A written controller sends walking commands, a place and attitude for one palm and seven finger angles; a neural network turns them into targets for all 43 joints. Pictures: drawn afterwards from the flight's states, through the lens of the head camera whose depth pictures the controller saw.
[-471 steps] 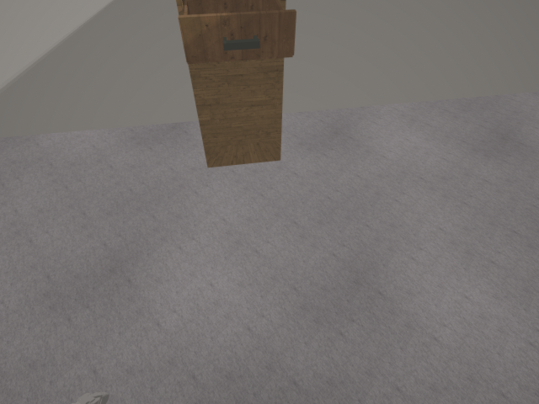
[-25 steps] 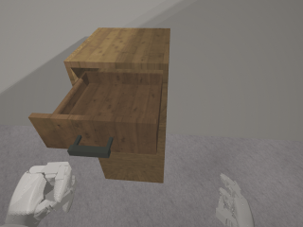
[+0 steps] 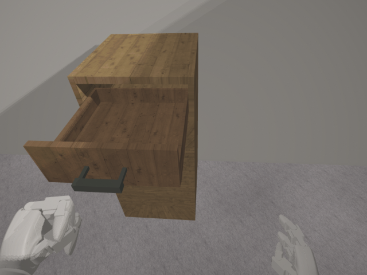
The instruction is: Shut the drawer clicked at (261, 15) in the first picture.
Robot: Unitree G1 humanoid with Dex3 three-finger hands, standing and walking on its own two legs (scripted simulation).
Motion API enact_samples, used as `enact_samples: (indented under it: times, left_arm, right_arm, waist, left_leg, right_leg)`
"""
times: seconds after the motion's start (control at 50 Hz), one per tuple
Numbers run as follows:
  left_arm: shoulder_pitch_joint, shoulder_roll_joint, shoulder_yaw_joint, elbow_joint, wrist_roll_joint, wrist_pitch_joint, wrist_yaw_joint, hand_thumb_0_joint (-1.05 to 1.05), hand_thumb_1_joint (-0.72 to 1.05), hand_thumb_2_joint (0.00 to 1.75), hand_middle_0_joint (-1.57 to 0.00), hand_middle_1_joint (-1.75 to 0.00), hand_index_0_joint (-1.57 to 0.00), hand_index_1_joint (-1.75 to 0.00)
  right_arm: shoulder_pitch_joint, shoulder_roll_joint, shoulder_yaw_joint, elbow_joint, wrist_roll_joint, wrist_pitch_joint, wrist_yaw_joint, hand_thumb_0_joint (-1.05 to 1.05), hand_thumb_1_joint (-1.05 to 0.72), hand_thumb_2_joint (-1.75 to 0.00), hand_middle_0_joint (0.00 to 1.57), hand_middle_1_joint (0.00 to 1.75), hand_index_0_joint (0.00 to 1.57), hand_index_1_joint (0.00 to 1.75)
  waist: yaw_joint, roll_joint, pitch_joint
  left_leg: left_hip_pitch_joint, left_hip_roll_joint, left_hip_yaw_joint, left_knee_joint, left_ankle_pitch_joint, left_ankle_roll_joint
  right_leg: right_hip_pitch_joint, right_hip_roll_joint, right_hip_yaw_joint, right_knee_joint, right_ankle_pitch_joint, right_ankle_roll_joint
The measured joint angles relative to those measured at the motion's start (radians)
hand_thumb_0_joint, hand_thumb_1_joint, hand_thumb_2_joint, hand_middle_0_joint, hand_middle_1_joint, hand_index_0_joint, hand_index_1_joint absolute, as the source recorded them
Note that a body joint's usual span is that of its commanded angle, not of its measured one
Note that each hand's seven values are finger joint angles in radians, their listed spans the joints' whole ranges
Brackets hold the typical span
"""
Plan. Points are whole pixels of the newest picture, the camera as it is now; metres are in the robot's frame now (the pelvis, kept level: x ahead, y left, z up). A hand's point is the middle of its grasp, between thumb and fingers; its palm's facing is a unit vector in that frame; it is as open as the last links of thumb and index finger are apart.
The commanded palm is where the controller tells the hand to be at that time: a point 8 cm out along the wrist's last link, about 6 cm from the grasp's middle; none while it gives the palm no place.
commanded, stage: bring the fist close to the handle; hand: left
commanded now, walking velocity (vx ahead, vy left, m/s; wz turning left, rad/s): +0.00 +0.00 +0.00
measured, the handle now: (101, 178) +0.31 +0.25 +0.06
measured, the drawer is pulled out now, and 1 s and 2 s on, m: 0.30 0.30 0.28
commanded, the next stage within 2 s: push the drawer shut in 1.32 s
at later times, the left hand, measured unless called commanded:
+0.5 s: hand (89, 232) +0.17 +0.20 +0.09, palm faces +0.09 -0.99 -0.07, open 3.3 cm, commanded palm +0.13 +0.25 +0.10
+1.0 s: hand (107, 224) +0.20 +0.19 +0.05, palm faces +0.06 -1.00 -0.05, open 3.3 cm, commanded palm +0.18 +0.25 +0.06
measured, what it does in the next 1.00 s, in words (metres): stands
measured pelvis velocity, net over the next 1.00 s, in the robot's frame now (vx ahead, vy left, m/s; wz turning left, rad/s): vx -0.01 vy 0.02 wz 0.00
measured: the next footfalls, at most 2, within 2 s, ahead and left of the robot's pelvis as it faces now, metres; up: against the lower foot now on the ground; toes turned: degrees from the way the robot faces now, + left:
none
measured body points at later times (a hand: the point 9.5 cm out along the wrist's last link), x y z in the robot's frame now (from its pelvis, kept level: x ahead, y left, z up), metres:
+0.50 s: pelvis +0.00 +0.01 -0.01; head -0.01 +0.00 +0.44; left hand +0.16 +0.25 +0.10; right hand +0.19 -0.21 -0.07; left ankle -0.01 +0.13 -0.72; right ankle +0.00 -0.09 -0.72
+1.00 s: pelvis -0.01 +0.02 -0.03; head +0.02 +0.01 +0.42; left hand +0.19 +0.25 +0.05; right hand +0.16 -0.21 -0.10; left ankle -0.01 +0.13 -0.72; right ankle +0.00 -0.09 -0.72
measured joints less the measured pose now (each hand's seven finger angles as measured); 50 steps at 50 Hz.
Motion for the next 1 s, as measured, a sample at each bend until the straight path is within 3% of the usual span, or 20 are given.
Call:
enact_samples:
  times: [0.32,0.78,1.0]
  left_arm:
    - [-0.033,-0.045,-0.067,0.104,0.047,-0.089,0.014,0.02,0.9,0.9,-1.4,-1.6,-1.4,-1.6]
    - [-0.149,-0.07,-0.116,0.26,0.087,-0.188,0.064,0.02,0.9,0.9,-1.4,-1.6,-1.4,-1.6]
    - [-0.218,-0.075,-0.147,0.323,0.107,-0.238,0.09,0.02,0.9,0.9,-1.4,-1.6,-1.4,-1.6]
  right_arm:
    - [-0.014,0.004,-0.015,0.0,-0.025,0.032,0.016,0.01,-0.91,-0.9,0.2,0.3,0.2,0.3]
    - [0.01,0.002,-0.032,-0.017,-0.052,0.133,0.037,0.01,-0.91,-0.89,0.2,0.3,0.2,0.3]
    - [0.003,-0.002,-0.031,-0.047,-0.059,0.176,0.044,0.01,-0.91,-0.89,0.2,0.3,0.2,0.3]
  waist:
    - [-0.008,-0.021,0.013]
    - [-0.061,-0.038,0.013]
    - [-0.068,-0.039,0.008]
  left_leg:
    - [-0.06,-0.015,0.0,0.04,-0.012,0.009]
    - [-0.212,-0.031,0.012,0.147,-0.046,0.029]
    - [-0.3,-0.032,0.013,0.219,-0.073,0.031]
  right_leg:
    - [-0.061,-0.017,0.001,0.049,-0.018,0.008]
    - [-0.216,-0.038,0.017,0.156,-0.048,0.025]
    - [-0.305,-0.043,0.02,0.231,-0.075,0.026]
